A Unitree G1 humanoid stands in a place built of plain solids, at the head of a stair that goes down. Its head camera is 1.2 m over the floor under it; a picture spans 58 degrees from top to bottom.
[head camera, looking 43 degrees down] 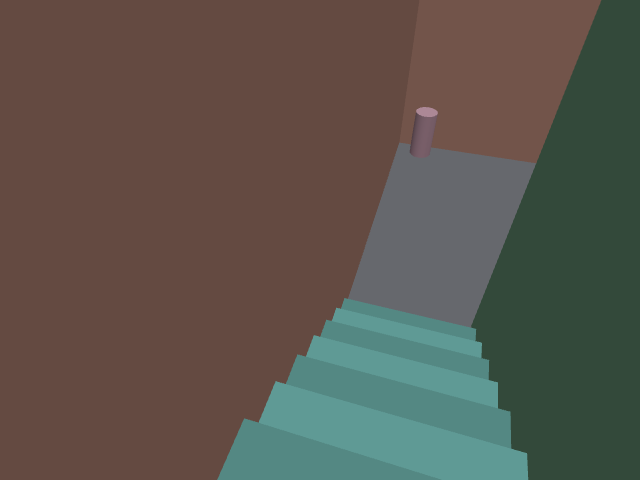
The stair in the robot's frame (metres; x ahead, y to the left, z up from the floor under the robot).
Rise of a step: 0.18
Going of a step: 0.25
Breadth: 0.94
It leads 17 degrees to the right of straight ahead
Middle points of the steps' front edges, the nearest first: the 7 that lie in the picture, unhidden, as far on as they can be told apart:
0.50 -0.20 -0.18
0.73 -0.27 -0.37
0.97 -0.34 -0.55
1.20 -0.41 -0.73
1.43 -0.49 -0.92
1.67 -0.56 -1.10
1.90 -0.63 -1.28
